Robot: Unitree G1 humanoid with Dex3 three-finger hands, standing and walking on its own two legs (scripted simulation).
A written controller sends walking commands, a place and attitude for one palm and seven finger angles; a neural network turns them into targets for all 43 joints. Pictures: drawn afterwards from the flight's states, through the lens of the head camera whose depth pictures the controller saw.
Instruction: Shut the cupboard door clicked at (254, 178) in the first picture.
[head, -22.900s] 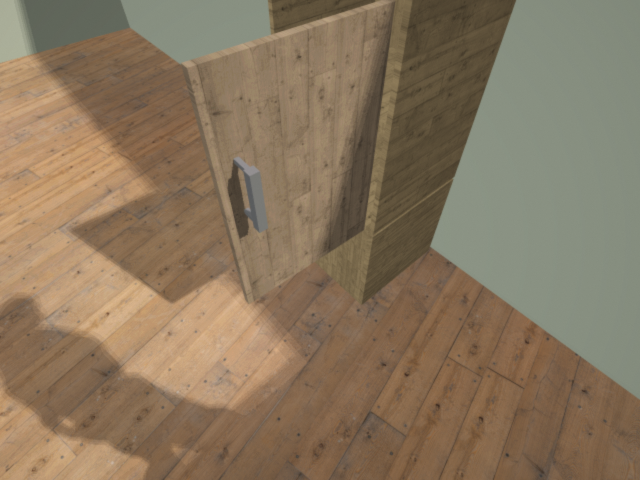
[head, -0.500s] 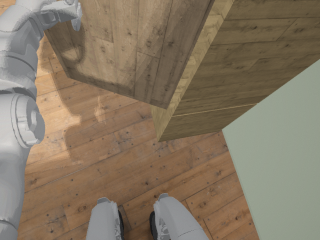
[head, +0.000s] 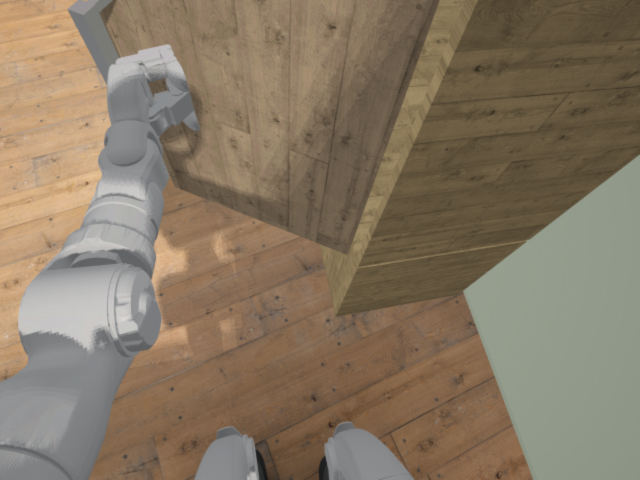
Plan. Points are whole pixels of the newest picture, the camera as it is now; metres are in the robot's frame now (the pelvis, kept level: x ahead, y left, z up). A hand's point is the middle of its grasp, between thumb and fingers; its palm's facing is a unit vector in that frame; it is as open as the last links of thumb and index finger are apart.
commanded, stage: pull the fist back off the door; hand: left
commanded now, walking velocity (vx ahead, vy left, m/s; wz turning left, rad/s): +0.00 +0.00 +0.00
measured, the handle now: (117, 52) +0.64 +0.16 +0.09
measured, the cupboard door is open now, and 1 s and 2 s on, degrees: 57 57 57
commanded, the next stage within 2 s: draw the hand back to the body in 0.42 s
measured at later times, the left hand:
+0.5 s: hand (199, 147) +0.48 +0.07 +0.10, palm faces +0.00 -1.00 -0.08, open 3.1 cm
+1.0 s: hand (100, 232) +0.36 +0.14 +0.15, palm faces +0.00 -1.00 -0.02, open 3.1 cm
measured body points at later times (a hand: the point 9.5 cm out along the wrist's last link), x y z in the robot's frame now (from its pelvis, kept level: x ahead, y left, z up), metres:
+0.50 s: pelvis -0.01 -0.01 +0.01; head +0.09 -0.01 +0.45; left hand +0.47 +0.12 +0.11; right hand +0.05 -0.27 -0.12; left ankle +0.02 +0.10 -0.66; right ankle -0.03 -0.10 -0.66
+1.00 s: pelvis -0.01 +0.00 +0.05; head +0.01 -0.01 +0.50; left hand +0.35 +0.19 +0.16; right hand +0.11 -0.26 -0.06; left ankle +0.02 +0.10 -0.66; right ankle -0.03 -0.10 -0.66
